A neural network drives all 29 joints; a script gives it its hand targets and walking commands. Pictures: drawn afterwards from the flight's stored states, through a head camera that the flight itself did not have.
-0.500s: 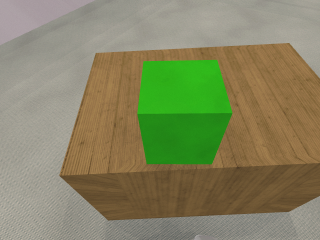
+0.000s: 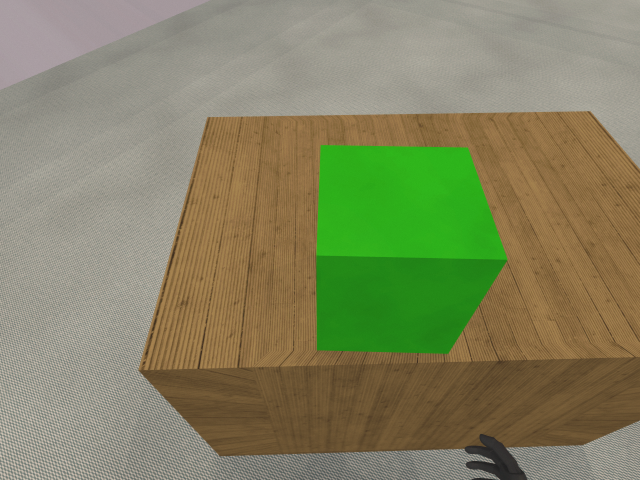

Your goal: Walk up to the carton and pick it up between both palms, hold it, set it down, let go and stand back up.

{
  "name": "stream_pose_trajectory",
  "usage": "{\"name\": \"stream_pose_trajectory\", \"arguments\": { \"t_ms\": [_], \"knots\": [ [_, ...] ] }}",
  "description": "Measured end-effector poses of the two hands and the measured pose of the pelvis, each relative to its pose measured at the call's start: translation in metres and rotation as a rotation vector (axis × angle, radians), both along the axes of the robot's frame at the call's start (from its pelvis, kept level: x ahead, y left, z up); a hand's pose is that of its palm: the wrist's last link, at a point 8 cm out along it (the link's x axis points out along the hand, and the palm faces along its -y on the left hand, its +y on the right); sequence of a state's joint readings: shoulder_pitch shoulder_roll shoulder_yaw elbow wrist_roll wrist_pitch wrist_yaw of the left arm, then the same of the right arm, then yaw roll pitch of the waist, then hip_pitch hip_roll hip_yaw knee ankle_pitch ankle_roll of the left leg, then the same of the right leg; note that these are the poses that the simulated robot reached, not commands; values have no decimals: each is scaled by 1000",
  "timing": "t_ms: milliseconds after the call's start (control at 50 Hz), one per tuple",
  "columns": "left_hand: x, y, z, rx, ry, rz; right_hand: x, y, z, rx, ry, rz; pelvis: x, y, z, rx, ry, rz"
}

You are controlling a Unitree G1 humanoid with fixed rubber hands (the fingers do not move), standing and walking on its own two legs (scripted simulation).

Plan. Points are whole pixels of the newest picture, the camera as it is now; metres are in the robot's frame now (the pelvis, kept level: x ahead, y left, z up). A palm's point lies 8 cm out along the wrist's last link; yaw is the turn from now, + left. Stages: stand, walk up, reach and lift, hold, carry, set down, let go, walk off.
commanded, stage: walk up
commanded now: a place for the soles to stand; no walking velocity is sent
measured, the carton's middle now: (387, 255) +0.43 -0.07 +0.01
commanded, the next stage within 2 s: reach and lift in 1.46 s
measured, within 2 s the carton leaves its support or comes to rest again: neither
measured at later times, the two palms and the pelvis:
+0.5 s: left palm out of the picture +0.05 +0.22 -0.13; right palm out of the picture +0.01 -0.26 -0.14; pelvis -0.01 -0.02 +0.00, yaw -6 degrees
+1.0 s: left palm out of the picture +0.07 +0.20 -0.13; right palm out of the picture +0.00 -0.28 -0.14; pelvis +0.01 -0.04 +0.00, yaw -9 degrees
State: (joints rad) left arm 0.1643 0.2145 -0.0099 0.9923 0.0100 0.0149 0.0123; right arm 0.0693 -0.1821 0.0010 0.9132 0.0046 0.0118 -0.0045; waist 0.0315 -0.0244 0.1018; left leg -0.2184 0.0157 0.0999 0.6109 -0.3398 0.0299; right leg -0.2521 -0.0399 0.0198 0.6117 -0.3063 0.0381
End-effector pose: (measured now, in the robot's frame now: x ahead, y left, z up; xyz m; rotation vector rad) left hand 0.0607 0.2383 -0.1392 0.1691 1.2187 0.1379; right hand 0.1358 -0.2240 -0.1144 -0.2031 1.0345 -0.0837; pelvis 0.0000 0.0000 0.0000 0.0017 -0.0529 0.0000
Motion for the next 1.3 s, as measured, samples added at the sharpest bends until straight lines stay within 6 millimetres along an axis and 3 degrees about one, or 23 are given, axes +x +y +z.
{"name": "stream_pose_trajectory", "arguments": {
  "t_ms": [100, 260, 460, 600, 900, 1300],
  "knots": [
    [-10, 4, 2, 17, 38, -4, -11, -8, -4, -3, 37, -34, -1, 0, 1, 7, -3, -21],
    [-20, -2, 4, 25, 76, -34, -55, -21, -15, 1, 143, -94, -5, -4, 2, 19, -3, -57],
    [-15, -17, 7, 32, 85, -96, -113, -34, -23, 7, 236, -160, -9, -13, 3, 28, -2, -100],
    [-14, -29, 11, 33, 100, -111, -140, -43, -24, 18, 290, -186, -2, -24, 6, 29, 3, -120],
    [6, -42, 8, 44, 97, -145, -142, -52, -26, 19, 289, -218, 9, -35, 4, 37, 16, -153],
    [22, -39, 4, 64, 83, -175, -132, -57, -30, 18, 268, -253, 14, -35, -2, 38, 11, -183]
  ]
}}
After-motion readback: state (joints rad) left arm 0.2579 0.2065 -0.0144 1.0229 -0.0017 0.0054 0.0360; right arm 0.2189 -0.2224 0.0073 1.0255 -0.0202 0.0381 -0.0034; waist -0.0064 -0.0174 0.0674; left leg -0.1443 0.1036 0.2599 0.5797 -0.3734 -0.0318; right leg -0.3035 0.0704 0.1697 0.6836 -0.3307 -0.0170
